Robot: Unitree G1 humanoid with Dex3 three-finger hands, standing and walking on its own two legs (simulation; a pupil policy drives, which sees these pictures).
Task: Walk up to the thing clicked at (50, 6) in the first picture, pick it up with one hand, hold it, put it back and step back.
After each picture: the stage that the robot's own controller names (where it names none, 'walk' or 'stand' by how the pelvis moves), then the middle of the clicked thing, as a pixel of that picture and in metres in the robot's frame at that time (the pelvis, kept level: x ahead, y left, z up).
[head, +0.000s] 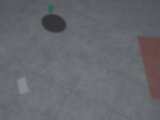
stand; (50, 8) +2.18 +0.48 -0.72
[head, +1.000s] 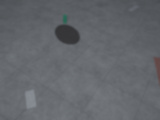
walk; (65, 19) +2.06 +0.21 -0.71
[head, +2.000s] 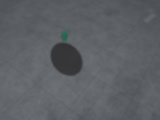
walk; (64, 36) +1.44 +0.15 -0.72
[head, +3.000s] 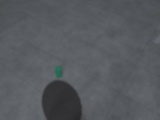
walk; (58, 72) +0.94 +0.21 -0.71
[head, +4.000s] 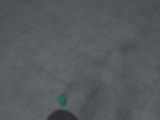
walk; (62, 100) +0.62 +0.22 -0.70
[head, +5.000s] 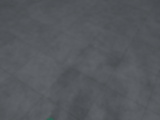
stand; out of the picture +0.43 +0.22 -0.70
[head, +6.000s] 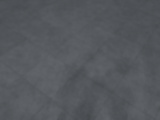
stand; out of the picture +0.41 +0.18 -0.72
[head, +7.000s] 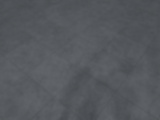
stand; out of the picture +0.43 +0.17 -0.72
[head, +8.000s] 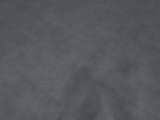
stand; out of the picture +0.43 +0.20 -0.73
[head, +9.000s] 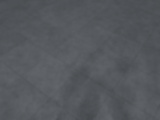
stand; out of the picture +0.42 +0.20 -0.73
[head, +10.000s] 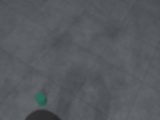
go down; (41, 99) +0.44 +0.23 -0.62
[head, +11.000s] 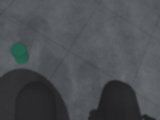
go down; (20, 54) +0.48 +0.26 -0.30
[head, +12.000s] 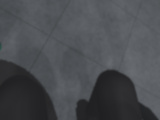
close in; out of the picture +0.47 +0.28 -0.25
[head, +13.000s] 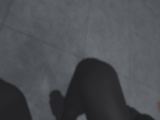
close; out of the picture +0.46 +0.31 -0.22
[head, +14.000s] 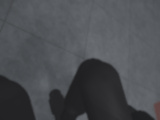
lift; out of the picture +0.45 +0.31 -0.23
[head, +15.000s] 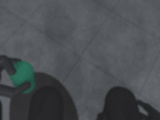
lift; (23, 78) +0.33 +0.21 -0.07
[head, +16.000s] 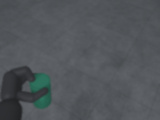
hold; (41, 91) +0.32 +0.15 +0.02
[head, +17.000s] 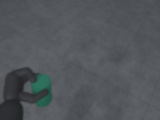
hold; (42, 91) +0.33 +0.15 -0.01
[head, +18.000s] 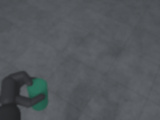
crouch; (38, 95) +0.32 +0.16 -0.04
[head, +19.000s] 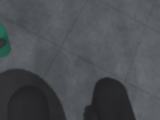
crouch; out of the picture +0.47 +0.24 -0.10
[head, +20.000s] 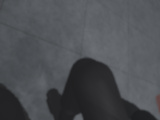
lower; out of the picture +0.44 +0.29 -0.23
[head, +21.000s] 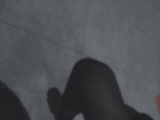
lower; out of the picture +0.44 +0.29 -0.23
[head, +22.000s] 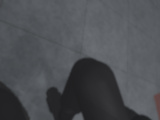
lower; out of the picture +0.45 +0.29 -0.23
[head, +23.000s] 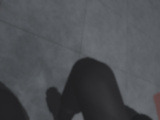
lower; out of the picture +0.45 +0.29 -0.23
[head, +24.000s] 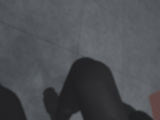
open; out of the picture +0.44 +0.29 -0.23
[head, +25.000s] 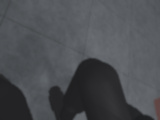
stand; out of the picture +0.43 +0.29 -0.24
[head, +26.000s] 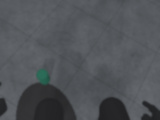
walk; (43, 77) +0.45 +0.21 -0.46
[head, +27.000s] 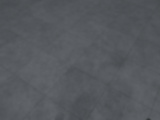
stand; out of the picture +0.39 +0.18 -0.66
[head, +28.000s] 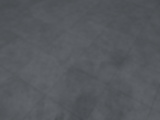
stand; out of the picture +0.40 +0.19 -0.67
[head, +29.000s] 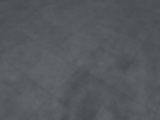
stand; out of the picture +0.41 +0.17 -0.71
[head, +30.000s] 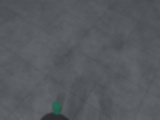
walk; (57, 108) +0.45 +0.14 -0.70
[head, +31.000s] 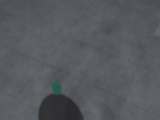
walk; (56, 88) +0.63 +0.22 -0.69
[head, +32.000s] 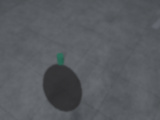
stand; (60, 59) +0.98 +0.20 -0.70
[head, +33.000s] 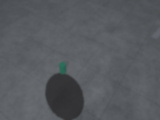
stand; (62, 68) +0.98 +0.19 -0.72
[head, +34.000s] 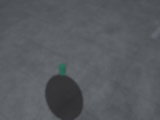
stand; (62, 69) +0.99 +0.20 -0.73
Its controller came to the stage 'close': yes
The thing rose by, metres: 0.71
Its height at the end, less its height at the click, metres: +0.00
